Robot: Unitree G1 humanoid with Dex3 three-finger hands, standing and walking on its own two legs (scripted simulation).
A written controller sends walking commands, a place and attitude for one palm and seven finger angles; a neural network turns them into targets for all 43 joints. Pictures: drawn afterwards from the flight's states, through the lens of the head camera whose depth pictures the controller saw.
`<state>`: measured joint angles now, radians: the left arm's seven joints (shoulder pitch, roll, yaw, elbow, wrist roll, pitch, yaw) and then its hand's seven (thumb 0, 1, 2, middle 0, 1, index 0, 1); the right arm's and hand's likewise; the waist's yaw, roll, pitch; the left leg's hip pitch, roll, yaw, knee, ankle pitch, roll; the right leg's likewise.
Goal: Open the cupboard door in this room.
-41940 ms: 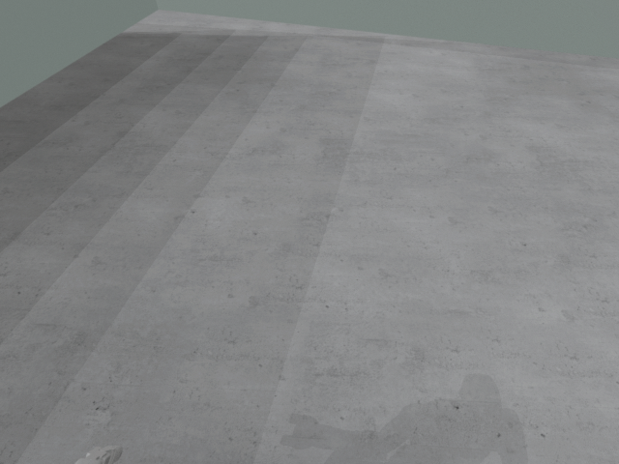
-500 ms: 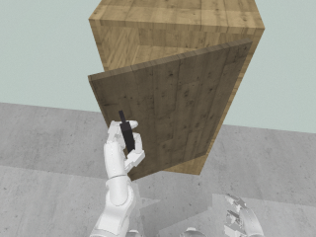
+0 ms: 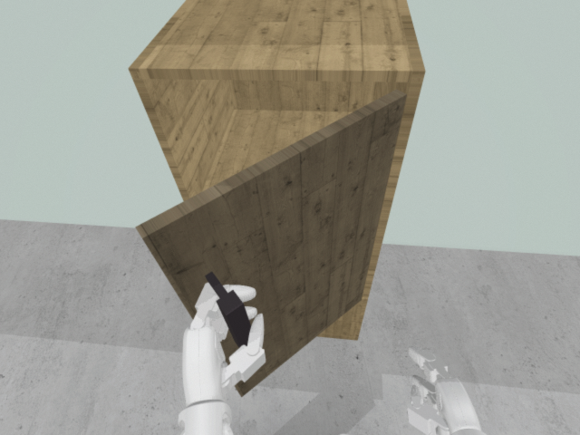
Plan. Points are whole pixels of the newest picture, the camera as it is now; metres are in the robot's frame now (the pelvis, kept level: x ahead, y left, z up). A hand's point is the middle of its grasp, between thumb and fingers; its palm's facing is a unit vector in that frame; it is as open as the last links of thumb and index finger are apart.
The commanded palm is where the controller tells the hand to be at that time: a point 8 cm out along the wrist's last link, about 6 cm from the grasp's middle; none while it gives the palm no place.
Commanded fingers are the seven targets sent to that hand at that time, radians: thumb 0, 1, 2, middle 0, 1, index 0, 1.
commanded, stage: open thumb and fingers to let go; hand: left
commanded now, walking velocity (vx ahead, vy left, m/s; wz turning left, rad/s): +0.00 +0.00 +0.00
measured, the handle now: (230, 312) +0.28 +0.08 +0.05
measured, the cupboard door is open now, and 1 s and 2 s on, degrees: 44 36 40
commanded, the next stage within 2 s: slide the hand sideways off the handle in 0.80 s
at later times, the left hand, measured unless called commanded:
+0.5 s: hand (234, 342) +0.24 +0.07 +0.05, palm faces +0.28 -0.96 -0.01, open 12.6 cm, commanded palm +0.20 +0.11 +0.05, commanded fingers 0.00 -0.50 0.30 -0.26 -0.95 -0.26 -0.95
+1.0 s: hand (228, 340) +0.24 +0.08 +0.05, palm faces +0.02 -1.00 -0.04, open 16.0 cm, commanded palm +0.21 +0.10 +0.05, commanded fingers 0.00 -0.50 0.30 -0.15 -0.30 -0.15 -0.30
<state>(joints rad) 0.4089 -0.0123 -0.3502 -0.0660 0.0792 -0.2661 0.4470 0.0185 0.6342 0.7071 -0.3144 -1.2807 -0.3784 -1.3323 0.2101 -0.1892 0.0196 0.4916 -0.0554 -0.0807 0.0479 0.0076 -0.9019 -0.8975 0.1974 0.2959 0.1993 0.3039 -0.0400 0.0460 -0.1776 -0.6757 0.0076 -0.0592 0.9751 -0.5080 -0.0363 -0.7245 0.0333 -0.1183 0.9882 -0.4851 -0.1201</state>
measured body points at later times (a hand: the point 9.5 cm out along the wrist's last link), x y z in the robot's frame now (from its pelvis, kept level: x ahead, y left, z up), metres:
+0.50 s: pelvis -0.03 +0.00 -0.01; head +0.01 -0.03 +0.44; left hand +0.22 +0.12 +0.05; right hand +0.15 -0.22 -0.11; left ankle -0.02 +0.17 -0.68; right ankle +0.01 -0.04 -0.68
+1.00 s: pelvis -0.03 +0.05 -0.01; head +0.01 +0.04 +0.44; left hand +0.23 +0.14 +0.05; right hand +0.15 -0.16 -0.09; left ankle -0.02 +0.17 -0.68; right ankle +0.01 -0.04 -0.68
